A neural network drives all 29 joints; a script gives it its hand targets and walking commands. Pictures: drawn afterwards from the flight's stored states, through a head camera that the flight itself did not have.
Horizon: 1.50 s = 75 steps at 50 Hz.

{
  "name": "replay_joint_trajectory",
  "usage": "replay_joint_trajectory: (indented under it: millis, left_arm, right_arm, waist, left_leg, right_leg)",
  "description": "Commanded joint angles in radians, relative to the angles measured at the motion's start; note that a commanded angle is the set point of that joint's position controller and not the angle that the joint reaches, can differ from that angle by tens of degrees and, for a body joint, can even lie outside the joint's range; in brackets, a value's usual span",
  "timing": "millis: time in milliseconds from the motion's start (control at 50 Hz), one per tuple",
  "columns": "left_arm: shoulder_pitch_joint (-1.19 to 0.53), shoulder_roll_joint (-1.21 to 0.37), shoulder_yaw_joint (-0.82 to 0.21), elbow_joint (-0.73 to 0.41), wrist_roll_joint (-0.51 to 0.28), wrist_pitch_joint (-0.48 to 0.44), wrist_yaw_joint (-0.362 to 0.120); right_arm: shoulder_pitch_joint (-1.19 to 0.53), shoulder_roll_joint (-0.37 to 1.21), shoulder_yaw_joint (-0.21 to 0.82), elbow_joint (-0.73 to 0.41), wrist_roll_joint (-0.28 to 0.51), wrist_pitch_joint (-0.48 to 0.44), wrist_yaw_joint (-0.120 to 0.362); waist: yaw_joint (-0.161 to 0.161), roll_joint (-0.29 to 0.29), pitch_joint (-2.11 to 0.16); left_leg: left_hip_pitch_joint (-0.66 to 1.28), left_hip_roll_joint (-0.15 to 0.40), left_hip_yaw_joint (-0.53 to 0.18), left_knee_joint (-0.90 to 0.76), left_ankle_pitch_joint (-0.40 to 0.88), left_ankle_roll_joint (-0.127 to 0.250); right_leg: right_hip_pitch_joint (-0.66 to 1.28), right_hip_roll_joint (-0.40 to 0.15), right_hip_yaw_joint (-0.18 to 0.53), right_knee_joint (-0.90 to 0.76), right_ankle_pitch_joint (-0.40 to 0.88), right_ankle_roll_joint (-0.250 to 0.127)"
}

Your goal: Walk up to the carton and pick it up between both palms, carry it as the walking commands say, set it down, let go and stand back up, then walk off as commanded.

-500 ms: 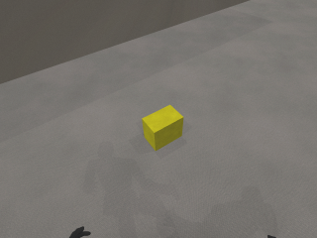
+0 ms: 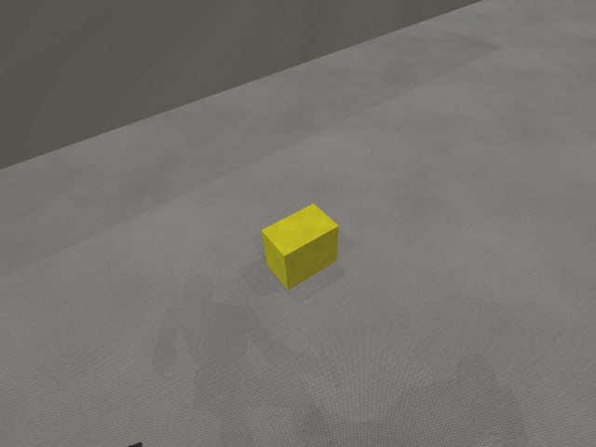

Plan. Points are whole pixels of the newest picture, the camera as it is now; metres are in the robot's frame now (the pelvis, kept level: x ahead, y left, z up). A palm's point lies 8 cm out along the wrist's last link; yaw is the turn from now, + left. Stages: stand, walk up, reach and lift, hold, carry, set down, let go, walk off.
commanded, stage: walk up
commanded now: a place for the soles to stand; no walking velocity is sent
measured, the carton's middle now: (300, 246) +1.03 +0.04 -0.66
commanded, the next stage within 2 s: none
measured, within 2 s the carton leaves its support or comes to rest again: neither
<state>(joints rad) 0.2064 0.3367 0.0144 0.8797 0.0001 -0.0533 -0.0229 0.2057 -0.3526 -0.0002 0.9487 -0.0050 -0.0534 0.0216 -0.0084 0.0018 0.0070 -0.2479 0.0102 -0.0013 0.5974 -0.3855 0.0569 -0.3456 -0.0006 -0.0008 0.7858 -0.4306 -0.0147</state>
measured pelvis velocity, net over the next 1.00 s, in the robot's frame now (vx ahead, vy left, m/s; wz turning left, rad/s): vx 0.25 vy -0.03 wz -0.01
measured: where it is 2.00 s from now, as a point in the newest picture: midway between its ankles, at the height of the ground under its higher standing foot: (316, 389)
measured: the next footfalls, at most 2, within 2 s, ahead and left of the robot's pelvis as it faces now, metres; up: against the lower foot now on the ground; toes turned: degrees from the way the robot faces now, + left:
left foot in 0.64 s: +0.26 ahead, +0.12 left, +0.00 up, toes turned -1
right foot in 0.92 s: +0.34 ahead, -0.13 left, +0.00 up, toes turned -1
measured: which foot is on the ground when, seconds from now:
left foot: down 0.00-0.12, up 0.14-0.62, down 0.64-0.92, up 0.94-1.00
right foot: down 0.00-0.64, up 0.66-0.90, down 0.92-1.00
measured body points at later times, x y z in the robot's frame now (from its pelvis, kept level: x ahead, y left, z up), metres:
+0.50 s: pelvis +0.11 -0.04 +0.01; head +0.11 -0.07 +0.46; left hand +0.11 +0.29 -0.07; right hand +0.24 -0.34 -0.10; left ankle +0.24 +0.12 -0.68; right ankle +0.06 -0.13 -0.73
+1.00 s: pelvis +0.25 -0.03 +0.00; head +0.24 -0.06 +0.45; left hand +0.28 +0.29 -0.10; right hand +0.36 -0.34 -0.12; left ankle +0.23 +0.12 -0.70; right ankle +0.30 -0.13 -0.73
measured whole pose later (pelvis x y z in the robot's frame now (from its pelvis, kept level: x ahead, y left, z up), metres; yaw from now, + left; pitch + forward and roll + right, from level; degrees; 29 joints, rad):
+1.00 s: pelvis +0.25 -0.03 +0.00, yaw -1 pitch -3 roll +2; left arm 0.37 0.39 0.05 0.88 0.00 -0.11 -0.03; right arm 0.21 -0.42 0.00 0.83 -0.01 -0.05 0.06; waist 0.03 0.02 0.04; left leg -0.32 0.01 -0.01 0.87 -0.42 0.03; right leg -0.33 0.00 0.00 0.61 -0.23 -0.04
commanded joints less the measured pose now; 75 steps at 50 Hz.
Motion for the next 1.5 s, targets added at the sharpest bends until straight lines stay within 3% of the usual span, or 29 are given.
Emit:
replay_joint_trajectory:
  millis: [0, 80, 100, 120, 140, 200, 260, 460, 540, 580, 600, 620, 640, 660, 720, 820, 880, 900, 920, 940, 980, 1080, 1180, 1280, 1300, 1320, 1340, 1400, 1480]
  left_arm:
    - [-0.068, 0.253, 0.08, -0.09, 0.03, -0.035, -0.03]
    - [0.211, 0.244, 0.108, 0.004, 0.016, -0.044, -0.033]
    - [0.331, 0.282, 0.13, 0.028, 0.026, -0.056, -0.013]
    - [0.376, 0.427, 0.152, 0.01, 0.043, -0.072, 0.005]
    - [0.274, 0.425, 0.151, -0.031, 0.032, -0.075, 0.005]
    - [0.149, 0.321, 0.117, -0.062, 0.011, -0.084, 0.013]
    - [0.22, 0.284, 0.107, -0.076, 0.005, -0.089, 0.018]
    - [0.254, 0.325, 0.112, -0.078, 0.006, -0.067, 0.014]
    - [0.224, 0.331, 0.109, -0.082, 0.007, -0.053, 0.015]
    - [0.181, 0.309, 0.097, -0.099, 0.001, -0.045, 0.007]
    - [0.205, 0.264, 0.08, -0.107, -0.001, -0.046, 0.006]
    - [0.202, 0.194, 0.063, -0.134, -0.004, -0.046, 0.003]
    - [0.196, 0.232, 0.068, -0.126, -0.008, -0.041, 0.009]
    - [0.148, 0.284, 0.077, -0.11, 0.001, -0.036, 0.008]
    - [0.191, 0.271, 0.093, -0.068, 0.005, -0.028, -0.019]
    - [0.145, 0.258, 0.098, -0.086, 0.017, -0.037, -0.026]
    - [0.275, 0.245, 0.104, -0.039, 0.016, -0.057, -0.016]
    - [0.33, 0.28, 0.114, -0.026, 0.024, -0.072, -0.003]
    - [0.384, 0.369, 0.134, -0.027, 0.038, -0.08, 0.012]
    - [0.354, 0.44, 0.143, -0.05, 0.037, -0.081, 0.013]
    - [0.254, 0.383, 0.124, -0.079, 0.016, -0.079, 0.016]
    - [0.248, 0.333, 0.111, -0.085, 0.012, -0.076, 0.016]
    - [0.228, 0.348, 0.116, -0.093, 0.007, -0.071, 0.019]
    - [0.115, 0.321, 0.097, -0.105, 0.008, -0.057, 0.011]
    - [0.147, 0.258, 0.082, -0.102, 0.008, -0.052, 0.009]
    - [0.162, 0.187, 0.06, -0.106, -0.004, -0.044, 0.011]
    - [0.152, 0.273, 0.077, -0.09, -0.005, -0.032, 0.021]
    - [0.186, 0.3, 0.096, -0.052, -0.002, -0.027, 0.002]
    - [0.171, 0.272, 0.096, -0.049, 0.003, -0.027, -0.007]
  right_arm:
    - [0.057, -0.343, -0.123, -0.09, -0.044, -0.033, 0.009]
    - [-0.079, -0.298, -0.103, -0.141, -0.037, -0.013, 0.023]
    - [-0.072, -0.213, -0.078, -0.153, -0.039, -0.005, 0.021]
    - [-0.086, -0.148, -0.056, -0.199, -0.027, -0.017, 0.018]
    - [-0.079, -0.228, -0.07, -0.182, -0.014, -0.013, 0.009]
    - [0.036, -0.266, -0.086, -0.126, 0.001, -0.016, 0.025]
    - [0.035, -0.233, -0.083, -0.132, 0.005, -0.003, 0.033]
    - [-0.2, -0.209, -0.077, -0.232, -0.012, 0.001, 0.058]
    - [-0.159, -0.207, -0.08, -0.242, -0.008, -0.013, 0.057]
    - [-0.006, -0.222, -0.092, -0.202, -0.012, -0.025, 0.041]
    - [0.13, -0.275, -0.12, -0.173, -0.028, -0.033, 0.027]
    - [0.214, -0.356, -0.144, -0.173, -0.043, -0.034, 0.014]
    - [0.157, -0.401, -0.142, -0.197, -0.014, -0.037, 0.008]
    - [0.132, -0.365, -0.137, -0.191, 0.005, -0.035, 0.013]
    - [0.028, -0.315, -0.102, -0.199, -0.005, -0.027, 0.015]
    - [0.024, -0.335, -0.105, -0.197, -0.008, -0.021, 0.027]
    - [-0.055, -0.288, -0.091, -0.208, -0.011, -0.007, 0.03]
    - [-0.033, -0.246, -0.08, -0.214, -0.01, -0.002, 0.027]
    - [-0.024, -0.195, -0.064, -0.24, 0.002, -0.004, 0.028]
    - [-0.009, -0.221, -0.066, -0.227, -0.002, 0.0, 0.018]
    - [0.009, -0.287, -0.086, -0.188, 0.003, -0.003, 0.014]
    - [-0.007, -0.242, -0.09, -0.196, -0.005, -0.007, 0.03]
    - [-0.082, -0.221, -0.09, -0.235, -0.012, -0.009, 0.048]
    - [0.095, -0.252, -0.115, -0.187, -0.017, -0.022, 0.038]
    - [0.202, -0.294, -0.137, -0.165, -0.026, -0.029, 0.026]
    - [0.194, -0.351, -0.144, -0.181, -0.036, -0.031, 0.016]
    - [0.115, -0.394, -0.143, -0.203, -0.022, -0.028, 0.014]
    - [0.05, -0.311, -0.113, -0.191, -0.007, -0.015, 0.02]
    - [0.041, -0.323, -0.112, -0.194, -0.018, -0.004, 0.027]
  waist:
    - [-0.035, 0.121, 0.124]
    - [0.112, 0.109, 0.021]
    - [0.168, -0.126, -0.002]
    - [0.192, -0.358, 0.021]
    - [0.126, -0.077, 0.079]
    - [0.028, -0.042, 0.052]
    - [0.039, -0.099, -0.032]
    - [0.093, -0.09, 0.06]
    - [0.073, -0.107, 0.044]
    - [-0.003, -0.059, -0.027]
    - [-0.054, 0.03, -0.11]
    - [-0.077, 0.202, -0.13]
    - [-0.046, 0.179, 0.001]
    - [-0.043, 0.071, 0.064]
    - [0.016, 0.164, 0.144]
    - [-0.008, 0.198, 0.153]
    - [0.073, 0.103, 0.026]
    - [0.095, -0.039, -0.006]
    - [0.123, -0.23, -0.048]
    - [0.107, -0.144, 0.013]
    - [0.065, -0.019, 0.053]
    - [0.063, -0.1, -0.042]
    - [0.076, -0.104, -0.024]
    - [-0.041, -0.065, -0.047]
    - [-0.083, 0.113, -0.098]
    - [-0.056, 0.261, -0.028]
    - [-0.043, 0.14, 0.077]
    - [0.012, 0.161, 0.117]
    - [0.0, 0.156, 0.128]
  left_leg:
    - [0.079, 0.286, -0.404, -0.391, -0.315, 0.211]
    - [-0.226, 0.138, -0.119, -0.137, -0.286, 0.106]
    - [-0.379, 0.044, -0.025, 0.189, -0.269, 0.056]
    - [-0.651, -0.098, -0.036, 0.503, -0.217, -0.002]
    - [-0.645, -0.049, -0.195, 0.592, -0.093, 0.007]
    - [-0.5, 0.041, -0.129, 0.487, 0.149, -0.026]
    - [-0.44, 0.027, -0.083, 0.413, 0.237, -0.047]
    - [-0.358, 0.025, 0.034, 0.043, 0.265, -0.04]
    - [-0.248, 0.025, 0.039, -0.056, 0.157, -0.015]
    - [0.019, -0.017, 0.077, -0.221, 0.183, 0.006]
    - [0.255, 0.05, -0.031, -0.196, 0.122, 0.056]
    - [0.396, 0.279, -0.381, -0.229, -0.08, 0.155]
    - [0.301, 0.372, -0.611, -0.339, -0.144, 0.237]
    - [0.174, 0.356, -0.54, -0.363, -0.203, 0.242]
    - [-0.071, 0.191, -0.288, -0.403, -0.218, 0.153]
    - [-0.132, 0.23, -0.267, -0.39, -0.215, 0.18]
    - [-0.124, 0.147, -0.141, -0.178, -0.181, 0.114]
    - [-0.2, 0.088, -0.092, 0.012, -0.188, 0.079]
    - [-0.349, -0.03, -0.014, 0.306, -0.128, 0.007]
    - [-0.466, -0.07, -0.104, 0.435, -0.154, -0.013]
    - [-0.464, 0.006, -0.127, 0.498, -0.02, -0.018]
    - [-0.393, 0.052, -0.052, 0.285, 0.067, -0.045]
    - [-0.328, 0.06, -0.021, 0.138, 0.137, -0.042]
    - [0.106, 0.018, 0.021, -0.072, 0.156, 0.002]
    - [0.244, 0.098, -0.139, -0.171, -0.007, 0.029]
    - [0.263, 0.291, -0.527, -0.32, -0.286, 0.104]
    - [0.127, 0.343, -0.666, -0.415, -0.449, 0.15]
    - [-0.049, 0.215, -0.391, -0.41, -0.3, 0.134]
    - [-0.096, 0.209, -0.323, -0.406, -0.247, 0.179]
  right_leg:
    - [-0.281, -0.065, 0.017, 0.04, -0.023, -0.004]
    - [0.295, 0.015, -0.081, -0.261, 0.122, -0.026]
    - [0.453, -0.036, 0.074, -0.387, -0.01, -0.023]
    - [0.511, -0.319, 0.689, -0.611, -0.312, -0.094]
    - [0.372, -0.381, 0.778, -0.639, -0.38, -0.133]
    - [0.324, -0.235, 0.457, -0.556, 0.058, -0.049]
    - [0.364, -0.18, 0.258, -0.498, 0.571, -0.017]
    - [0.325, -0.22, 0.2, -0.531, 0.393, -0.127]
    - [0.336, -0.242, 0.18, -0.43, 0.468, -0.156]
    - [0.266, -0.185, 0.094, -0.229, 0.566, -0.119]
    - [0.116, -0.133, 0.07, -0.009, 0.522, -0.087]
    - [-0.137, -0.02, 0.016, 0.262, 0.15, -0.05]
    - [-0.34, 0.029, 0.047, 0.347, -0.08, -0.023]
    - [-0.317, -0.014, 0.096, 0.368, -0.036, -0.022]
    - [-0.176, -0.053, 0.02, 0.155, 0.042, -0.007]
    - [-0.063, -0.06, -0.021, -0.085, 0.109, -0.002]
    - [0.193, 0.003, -0.075, -0.295, 0.238, -0.012]
    - [0.313, -0.01, 0.004, -0.364, 0.176, -0.013]
    - [0.405, -0.24, 0.416, -0.518, -0.095, -0.1]
    - [0.357, -0.381, 0.725, -0.601, -0.246, -0.157]
    - [0.325, -0.332, 0.582, -0.529, -0.139, -0.223]
    - [0.33, -0.261, 0.326, -0.457, 0.363, -0.226]
    - [0.265, -0.273, 0.246, -0.397, 0.402, -0.227]
    - [-0.003, -0.211, 0.149, -0.233, 0.265, -0.132]
    - [-0.096, -0.114, 0.069, 0.028, 0.182, -0.091]
    - [-0.299, 0.001, 0.022, 0.266, -0.085, -0.034]
    - [-0.386, 0.011, 0.092, 0.331, -0.054, -0.017]
    - [-0.236, -0.052, 0.047, 0.225, 0.041, -0.006]
    - [-0.13, -0.031, -0.015, 0.05, 0.002, 0.01]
